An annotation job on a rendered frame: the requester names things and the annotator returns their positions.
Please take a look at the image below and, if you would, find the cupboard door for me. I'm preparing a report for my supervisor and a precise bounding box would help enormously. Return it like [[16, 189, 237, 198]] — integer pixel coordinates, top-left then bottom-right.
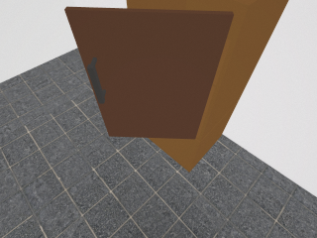
[[64, 6, 234, 140]]

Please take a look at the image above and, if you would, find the handle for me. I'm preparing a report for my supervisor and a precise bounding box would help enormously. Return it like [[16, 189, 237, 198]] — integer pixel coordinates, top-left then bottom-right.
[[87, 58, 106, 104]]

